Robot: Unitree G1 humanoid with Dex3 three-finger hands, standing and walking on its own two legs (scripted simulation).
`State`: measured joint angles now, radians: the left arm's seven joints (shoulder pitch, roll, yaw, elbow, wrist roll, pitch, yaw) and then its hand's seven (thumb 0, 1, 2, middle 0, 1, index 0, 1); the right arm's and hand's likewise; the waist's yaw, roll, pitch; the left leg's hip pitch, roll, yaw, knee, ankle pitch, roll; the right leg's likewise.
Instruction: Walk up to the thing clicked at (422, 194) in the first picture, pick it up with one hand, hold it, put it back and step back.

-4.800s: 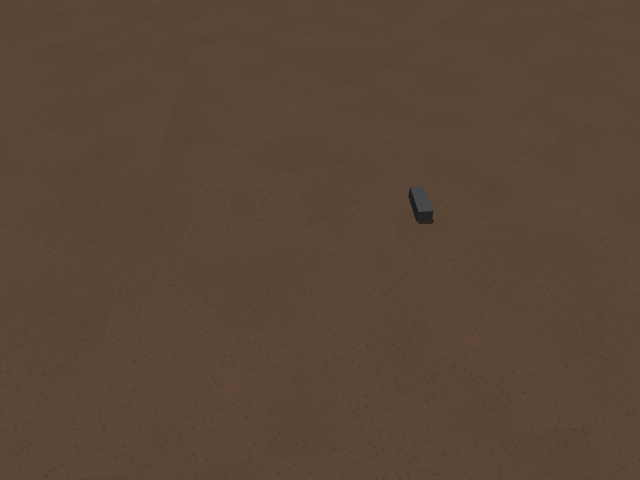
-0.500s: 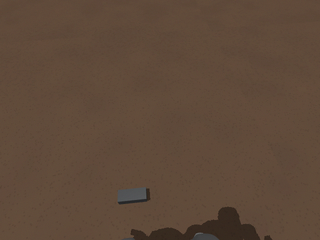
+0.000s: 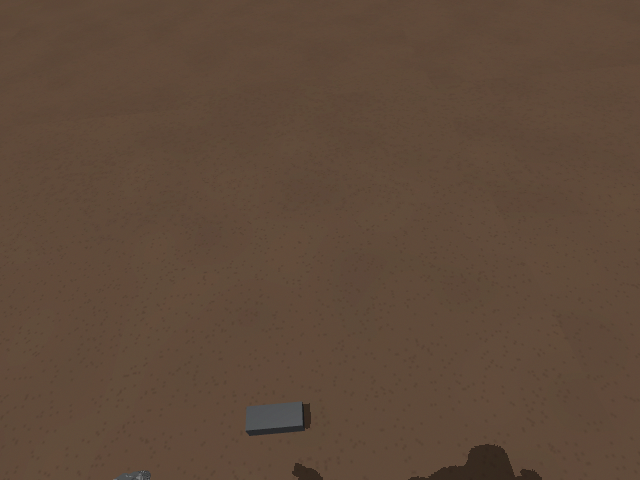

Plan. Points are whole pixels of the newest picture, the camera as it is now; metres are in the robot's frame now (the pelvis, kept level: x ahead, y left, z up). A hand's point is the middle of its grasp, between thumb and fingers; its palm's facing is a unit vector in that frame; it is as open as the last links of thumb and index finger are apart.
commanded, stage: walk up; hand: left
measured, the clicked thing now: (275, 418) +0.41 +0.20 -0.74
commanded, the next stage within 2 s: stand in 0.82 s
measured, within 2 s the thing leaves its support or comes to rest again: neither
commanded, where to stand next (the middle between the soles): +0.04 -0.01 m, yaw +3 degrees
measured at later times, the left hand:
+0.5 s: hand out of the picture +0.11 +0.26 -0.15, palm faces +0.01 -0.95 -0.32, open 7.4 cm
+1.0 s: hand out of the picture +0.09 +0.27 -0.14, palm faces +0.00 -0.94 -0.34, open 7.4 cm
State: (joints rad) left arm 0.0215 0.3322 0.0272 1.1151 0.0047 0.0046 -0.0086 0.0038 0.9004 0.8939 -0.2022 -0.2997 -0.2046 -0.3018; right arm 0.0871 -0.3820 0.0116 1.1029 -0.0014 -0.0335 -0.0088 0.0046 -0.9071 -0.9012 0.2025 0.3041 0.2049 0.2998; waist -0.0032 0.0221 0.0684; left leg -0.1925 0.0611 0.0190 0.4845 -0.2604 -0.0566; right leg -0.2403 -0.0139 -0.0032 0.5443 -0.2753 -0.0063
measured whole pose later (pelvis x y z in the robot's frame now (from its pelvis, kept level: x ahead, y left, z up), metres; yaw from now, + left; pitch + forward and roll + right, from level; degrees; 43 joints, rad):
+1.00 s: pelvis +0.01 +0.02 +0.01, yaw +0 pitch -2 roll +0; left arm 0.06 0.34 0.02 1.15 0.01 0.00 -0.01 0.00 0.90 0.89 -0.20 -0.30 -0.20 -0.30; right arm 0.06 -0.35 0.00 1.13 -0.02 -0.01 0.00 0.00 -0.91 -0.90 0.20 0.30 0.20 0.30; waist 0.00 0.01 0.07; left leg -0.10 0.05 0.03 0.33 -0.19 -0.04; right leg -0.13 -0.03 0.00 0.36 -0.18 0.02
